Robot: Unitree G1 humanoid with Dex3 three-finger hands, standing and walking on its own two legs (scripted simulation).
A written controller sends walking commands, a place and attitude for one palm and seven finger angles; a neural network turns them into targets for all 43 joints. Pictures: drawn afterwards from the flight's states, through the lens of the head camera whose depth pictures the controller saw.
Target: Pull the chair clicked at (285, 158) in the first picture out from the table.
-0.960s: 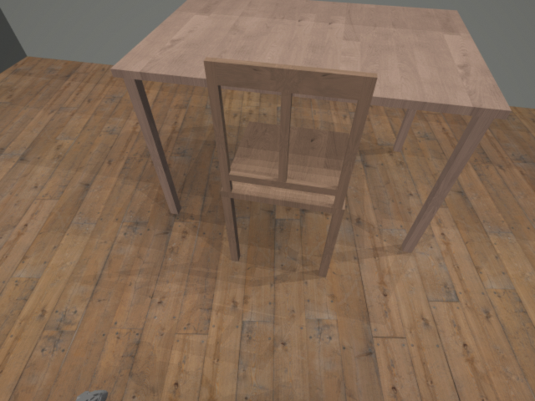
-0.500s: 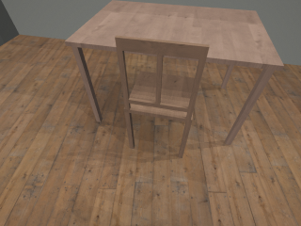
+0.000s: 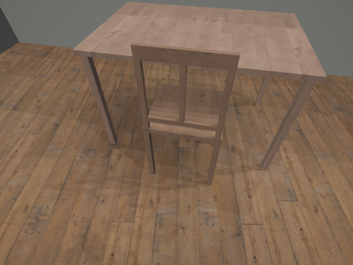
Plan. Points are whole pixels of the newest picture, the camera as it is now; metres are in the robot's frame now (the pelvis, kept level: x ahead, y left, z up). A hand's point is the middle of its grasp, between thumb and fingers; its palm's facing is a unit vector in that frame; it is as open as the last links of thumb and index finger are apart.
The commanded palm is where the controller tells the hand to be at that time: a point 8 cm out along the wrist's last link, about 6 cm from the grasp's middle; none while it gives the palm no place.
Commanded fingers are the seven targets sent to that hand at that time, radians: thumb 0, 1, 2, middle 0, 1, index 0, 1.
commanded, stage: look at it before walking up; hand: left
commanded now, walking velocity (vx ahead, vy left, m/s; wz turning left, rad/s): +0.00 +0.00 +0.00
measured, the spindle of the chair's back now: (182, 95) +0.79 +0.01 -0.09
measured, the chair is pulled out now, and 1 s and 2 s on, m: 0.00 0.00 0.00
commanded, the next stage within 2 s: turn to face it in 0.48 s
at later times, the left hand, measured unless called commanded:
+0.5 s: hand out of the picture +0.07 +0.25 -0.15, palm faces -0.01 -0.94 -0.33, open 7.4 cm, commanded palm none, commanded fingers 0.00 0.90 0.90 -0.20 -0.30 -0.20 -0.30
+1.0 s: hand out of the picture +0.07 +0.23 -0.16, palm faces -0.06 -0.95 -0.30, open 7.4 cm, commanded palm none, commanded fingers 0.00 0.90 0.90 -0.20 -0.30 -0.20 -0.30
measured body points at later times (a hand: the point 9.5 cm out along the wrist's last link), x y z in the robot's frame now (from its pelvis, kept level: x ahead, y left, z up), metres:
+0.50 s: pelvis +0.00 +0.00 +0.00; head +0.00 +0.00 +0.45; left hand +0.07 +0.30 -0.13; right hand +0.07 -0.29 -0.14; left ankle +0.00 +0.13 -0.74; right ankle +0.00 -0.11 -0.74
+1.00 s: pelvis -0.01 +0.00 +0.00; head -0.01 +0.00 +0.44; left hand +0.07 +0.28 -0.14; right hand +0.04 -0.28 -0.15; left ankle +0.00 +0.13 -0.74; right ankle +0.00 -0.11 -0.74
